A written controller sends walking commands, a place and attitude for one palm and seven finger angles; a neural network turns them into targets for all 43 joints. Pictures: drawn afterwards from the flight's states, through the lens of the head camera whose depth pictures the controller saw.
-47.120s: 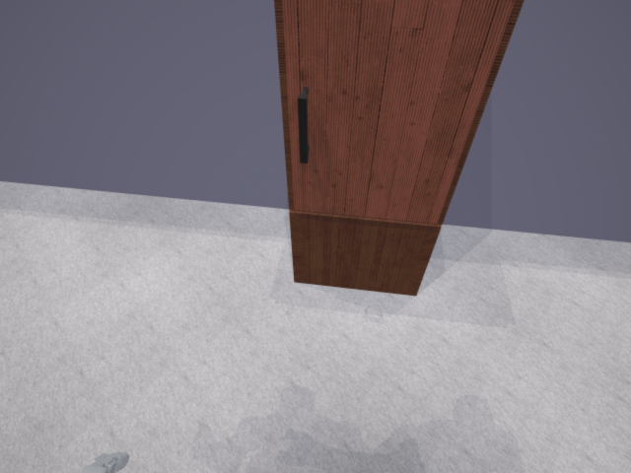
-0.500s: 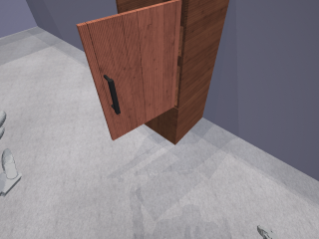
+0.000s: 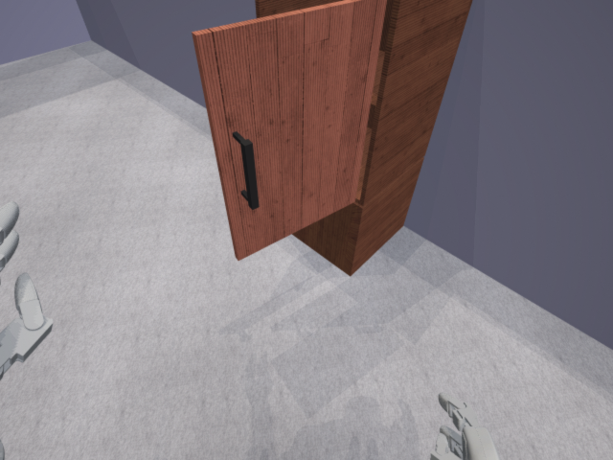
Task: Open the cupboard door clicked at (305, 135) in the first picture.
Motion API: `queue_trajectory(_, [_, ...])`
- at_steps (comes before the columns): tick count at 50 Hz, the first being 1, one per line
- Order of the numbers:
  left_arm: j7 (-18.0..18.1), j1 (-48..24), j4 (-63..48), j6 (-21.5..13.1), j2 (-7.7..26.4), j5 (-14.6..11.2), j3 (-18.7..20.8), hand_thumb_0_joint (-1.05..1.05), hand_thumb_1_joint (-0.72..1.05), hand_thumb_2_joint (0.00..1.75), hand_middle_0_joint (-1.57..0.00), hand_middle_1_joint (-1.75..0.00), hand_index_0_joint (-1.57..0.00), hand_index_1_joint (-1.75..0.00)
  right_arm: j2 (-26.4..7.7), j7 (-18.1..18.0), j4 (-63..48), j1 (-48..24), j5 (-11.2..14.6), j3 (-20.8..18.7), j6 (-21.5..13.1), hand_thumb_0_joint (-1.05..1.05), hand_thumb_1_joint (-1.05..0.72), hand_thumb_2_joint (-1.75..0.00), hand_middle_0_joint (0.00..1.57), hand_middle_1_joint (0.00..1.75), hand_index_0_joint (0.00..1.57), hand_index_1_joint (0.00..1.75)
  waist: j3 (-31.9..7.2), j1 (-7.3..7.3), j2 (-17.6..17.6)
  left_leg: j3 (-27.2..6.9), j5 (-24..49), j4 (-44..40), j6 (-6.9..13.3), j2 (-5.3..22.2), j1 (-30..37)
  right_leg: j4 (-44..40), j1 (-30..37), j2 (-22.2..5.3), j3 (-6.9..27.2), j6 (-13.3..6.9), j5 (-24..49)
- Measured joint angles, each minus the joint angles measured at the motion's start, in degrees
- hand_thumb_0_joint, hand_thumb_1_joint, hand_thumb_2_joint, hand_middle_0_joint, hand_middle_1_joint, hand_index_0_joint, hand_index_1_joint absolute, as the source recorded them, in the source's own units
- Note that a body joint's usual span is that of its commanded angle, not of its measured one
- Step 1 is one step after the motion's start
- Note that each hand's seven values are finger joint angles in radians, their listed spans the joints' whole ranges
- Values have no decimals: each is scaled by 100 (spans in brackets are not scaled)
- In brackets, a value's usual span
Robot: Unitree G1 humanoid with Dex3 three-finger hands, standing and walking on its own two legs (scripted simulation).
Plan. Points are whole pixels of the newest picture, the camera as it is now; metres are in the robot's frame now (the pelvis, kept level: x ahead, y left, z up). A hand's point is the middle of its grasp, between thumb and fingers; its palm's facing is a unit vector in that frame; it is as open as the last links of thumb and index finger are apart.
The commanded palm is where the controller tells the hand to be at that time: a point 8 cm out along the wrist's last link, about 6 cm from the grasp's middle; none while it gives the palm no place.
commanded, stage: stop stepping back and stand still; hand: left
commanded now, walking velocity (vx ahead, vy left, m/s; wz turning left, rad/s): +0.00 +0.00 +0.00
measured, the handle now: (245, 172) +0.68 +0.17 -0.03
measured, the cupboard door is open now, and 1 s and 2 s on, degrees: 79 79 79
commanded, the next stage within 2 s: let the arm hang, fingers relaxed in 0.72 s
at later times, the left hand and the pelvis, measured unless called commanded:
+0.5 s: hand (14, 350) +0.18 +0.28 +0.16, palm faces +0.42 -0.77 -0.48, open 7.4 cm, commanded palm +0.12 +0.32 +0.18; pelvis -0.02 +0.01 +0.01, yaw +1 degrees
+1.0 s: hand out of the picture +0.13 +0.26 -0.08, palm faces +0.06 -0.91 -0.40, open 7.4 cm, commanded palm none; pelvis -0.03 +0.01 -0.01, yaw +2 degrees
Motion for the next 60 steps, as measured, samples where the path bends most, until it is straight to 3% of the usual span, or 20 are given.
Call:
queue_trajectory(16, [-5, 305, -225, 5, 110, -69, 77, 2, 89, 89, -22, -30, -21, -30, -293, -80, -154, -124, 53, -234, 147, 1, -90, -90, 21, 30, 20, 30, 216, -3, 31, 10, 224, -243, 98, -63, -48, -389, 27, -50, 10, 112, 311])
queue_trajectory(41, [26, 199, -92, 105, -10, -8, -57, 2, 89, 89, -21, -30, -21, -30, -239, -103, -84, -84, 22, -176, 162, 1, -90, -90, 21, 30, 20, 30, 176, 31, 154, -68, 430, -377, 91, -39, -141, -678, 31, -16, -68, 88, 570])
queue_trajectory(43, [-228, -232, 731, 41, 87, 150, -400, 1, 90, 89, -21, -30, -21, -30, -415, 137, 229, -155, 38, -264, 2, 1, -90, -90, 21, 30, 20, 30, 88, 35, 270, -160, 374, -141, 113, -77, -386, -453, -166, -70, -167, 96, 483])
queue_trajectory(45, [-521, -851, 2120, 429, 47, 230, -921, 1, 90, 90, -21, -30, -20, -30, -643, 310, 602, -317, 21, -294, 190, 1, -90, -90, 21, 30, 20, 30, 2, 64, 406, -196, 298, 85, 151, -151, -576, -110, -390, -161, -207, 107, 322])
queue_trajectory(48, [-742, -1477, 4283, 1035, -234, 307, -1532, 1, 90, 90, -20, -29, -20, -30, -797, 403, 1024, -527, -44, -282, 483, 1, -90, -90, 21, 30, 20, 30, 19, 2, 473, -161, 214, 269, 180, -207, -652, 234, -546, -233, -171, 111, 160])
queue_trajectory(52, [-874, -1716, 6353, 1379, -664, 326, -2124, 1, 91, 89, -20, -29, -20, -30, -771, 440, 1366, -516, -93, -251, 686, 1, -90, -89, 21, 30, 20, 30, 239, -139, 274, -121, 223, 235, 140, -199, -529, 293, -481, -224, -128, 67, 126])
queue_trajectory(56, [-924, -1662, 7581, 1394, -1091, 276, -2449, 2, 91, 89, -20, -29, -20, -30, -702, 411, 1796, -313, -99, -220, 811, 1, -91, -89, 21, 30, 20, 30, 477, -143, 41, -144, 339, -6, 92, -152, -339, 18, -276, -161, -150, 30, 256])
queue_trajectory(60, [-840, -1586, 8267, 1283, -1038, 227, -2320, 1, 97, 89, -21, -30, -21, -30, -581, 357, 2276, -40, -88, -218, 889, 1, -91, -90, 20, 30, 20, 30, 586, -34, -65, -238, 465, -240, 35, -94, -222, -343, -76, -86, -242, -24, 417])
